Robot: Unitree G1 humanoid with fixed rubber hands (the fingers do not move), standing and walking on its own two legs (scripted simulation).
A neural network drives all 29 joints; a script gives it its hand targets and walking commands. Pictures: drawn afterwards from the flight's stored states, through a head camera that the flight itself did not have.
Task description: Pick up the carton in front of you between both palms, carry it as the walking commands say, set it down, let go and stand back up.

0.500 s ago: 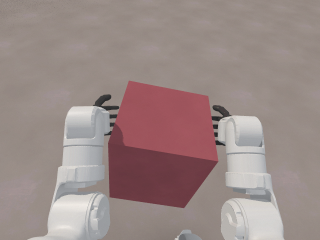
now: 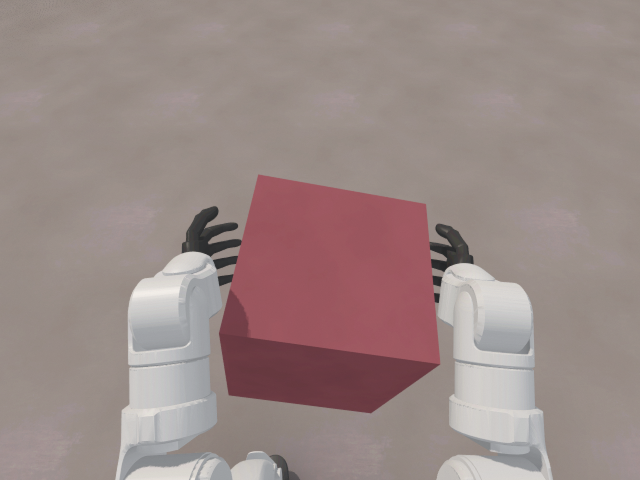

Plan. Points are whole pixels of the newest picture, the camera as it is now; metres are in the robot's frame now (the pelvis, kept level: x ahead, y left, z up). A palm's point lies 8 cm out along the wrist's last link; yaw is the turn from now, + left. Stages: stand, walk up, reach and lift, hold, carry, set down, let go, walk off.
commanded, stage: carry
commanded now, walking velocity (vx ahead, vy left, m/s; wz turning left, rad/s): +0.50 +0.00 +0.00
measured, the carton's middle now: (320, 306) +0.35 +0.02 +0.00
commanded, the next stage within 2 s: none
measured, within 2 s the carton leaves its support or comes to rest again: neither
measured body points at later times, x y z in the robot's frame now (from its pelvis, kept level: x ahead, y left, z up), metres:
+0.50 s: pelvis +0.33 -0.01 +0.00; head +0.29 +0.00 +0.45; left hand +0.62 +0.13 +0.10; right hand +0.60 -0.17 +0.09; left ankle +0.21 +0.10 -0.74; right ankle +0.46 -0.14 -0.72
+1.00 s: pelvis +0.64 -0.02 -0.01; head +0.62 -0.01 +0.44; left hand +0.93 +0.13 +0.09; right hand +0.92 -0.17 +0.09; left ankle +0.77 +0.09 -0.73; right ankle +0.49 -0.13 -0.74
